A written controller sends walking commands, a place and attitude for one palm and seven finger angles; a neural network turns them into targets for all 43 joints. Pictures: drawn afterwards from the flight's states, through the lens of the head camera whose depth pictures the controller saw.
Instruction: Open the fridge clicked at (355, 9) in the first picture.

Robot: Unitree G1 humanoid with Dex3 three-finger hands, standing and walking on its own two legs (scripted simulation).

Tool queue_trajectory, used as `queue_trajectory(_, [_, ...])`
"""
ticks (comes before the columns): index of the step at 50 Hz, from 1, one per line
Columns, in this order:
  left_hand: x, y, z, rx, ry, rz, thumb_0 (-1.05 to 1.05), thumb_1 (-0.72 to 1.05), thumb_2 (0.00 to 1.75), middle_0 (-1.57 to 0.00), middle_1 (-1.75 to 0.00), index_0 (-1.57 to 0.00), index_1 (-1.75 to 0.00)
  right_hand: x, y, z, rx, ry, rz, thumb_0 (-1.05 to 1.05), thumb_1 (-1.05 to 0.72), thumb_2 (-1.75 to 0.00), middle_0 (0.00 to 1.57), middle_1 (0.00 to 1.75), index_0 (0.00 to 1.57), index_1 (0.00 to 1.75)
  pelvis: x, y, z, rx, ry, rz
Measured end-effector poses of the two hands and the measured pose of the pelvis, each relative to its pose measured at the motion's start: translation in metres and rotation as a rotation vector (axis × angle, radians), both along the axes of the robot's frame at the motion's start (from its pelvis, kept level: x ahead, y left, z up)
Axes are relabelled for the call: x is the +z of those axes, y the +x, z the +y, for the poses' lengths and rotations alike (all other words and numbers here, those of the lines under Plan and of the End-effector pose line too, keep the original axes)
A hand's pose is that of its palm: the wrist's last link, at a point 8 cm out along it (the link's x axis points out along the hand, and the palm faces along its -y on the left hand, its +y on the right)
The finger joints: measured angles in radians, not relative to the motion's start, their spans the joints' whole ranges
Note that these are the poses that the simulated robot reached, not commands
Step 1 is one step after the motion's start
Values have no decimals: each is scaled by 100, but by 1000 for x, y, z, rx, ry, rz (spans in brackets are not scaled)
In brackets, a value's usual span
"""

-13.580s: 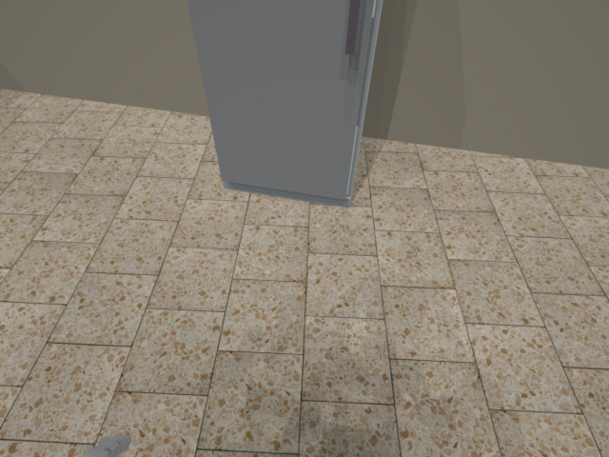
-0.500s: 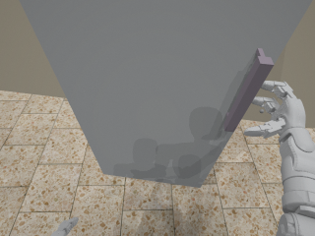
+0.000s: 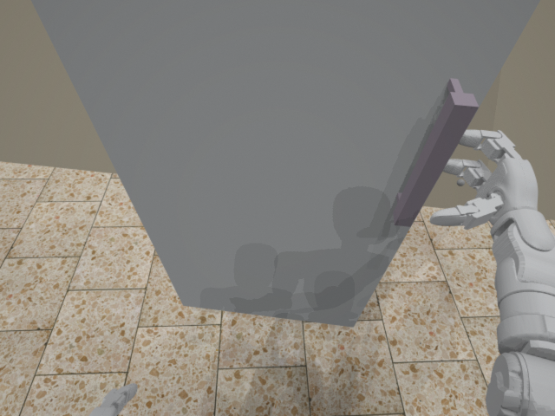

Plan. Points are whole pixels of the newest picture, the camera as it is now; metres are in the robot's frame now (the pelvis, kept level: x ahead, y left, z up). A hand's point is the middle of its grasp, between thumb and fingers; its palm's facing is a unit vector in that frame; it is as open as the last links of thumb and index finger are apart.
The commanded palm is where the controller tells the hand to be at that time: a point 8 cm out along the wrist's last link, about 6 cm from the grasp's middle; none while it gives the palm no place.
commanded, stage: slide the fingers in behind the handle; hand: right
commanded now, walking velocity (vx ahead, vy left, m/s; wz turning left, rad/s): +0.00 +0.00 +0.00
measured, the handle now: (424, 160) +0.47 -0.17 +0.13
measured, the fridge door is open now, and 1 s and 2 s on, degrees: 0 0 0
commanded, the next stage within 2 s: grip the handle and tug to test in 1.88 s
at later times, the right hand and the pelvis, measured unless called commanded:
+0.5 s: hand (454, 189) +0.42 -0.20 +0.13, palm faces +0.01 +1.00 +0.02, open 13.9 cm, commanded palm +0.39 -0.25 +0.14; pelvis -0.01 -0.01 +0.00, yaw +1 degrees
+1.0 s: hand (433, 184) +0.42 -0.18 +0.13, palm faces +0.04 +1.00 +0.00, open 14.0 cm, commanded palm +0.40 -0.22 +0.14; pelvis +0.01 +0.00 +0.00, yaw +0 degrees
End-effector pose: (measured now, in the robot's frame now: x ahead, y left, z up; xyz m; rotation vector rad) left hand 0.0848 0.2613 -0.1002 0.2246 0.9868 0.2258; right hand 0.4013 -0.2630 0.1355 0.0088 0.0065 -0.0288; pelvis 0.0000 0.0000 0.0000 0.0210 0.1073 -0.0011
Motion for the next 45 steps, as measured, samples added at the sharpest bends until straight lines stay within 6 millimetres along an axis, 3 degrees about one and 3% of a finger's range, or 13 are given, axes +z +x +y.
queue_trajectory(11, [-4,-28,-3,13,7,51,1,91,90,-20,-30,-21,-30,-1,4,-3,2,-3,-9,-1,50,-30,37,126,38,125,-3,-10,-5,-2,9,16])
queue_trajectory(19, [-4,-35,-12,32,-10,32,1,91,90,-20,-30,-21,-30,-4,0,0,9,-1,-19,-1,50,-30,33,123,33,122,-3,-12,-10,12,9,10])
queue_trajectory(32, [0,-10,-22,1,-22,-30,1,91,90,-20,-30,-21,-30,-9,-3,16,10,1,-23,-1,51,-30,30,120,30,120,-2,-9,-14,12,8,0])
queue_trajectory(45, [1,14,-18,-22,-39,-56,1,91,90,-20,-30,-21,-30,-7,0,32,11,-1,-7,-1,50,-30,30,121,30,120,0,2,-7,6,1,-2])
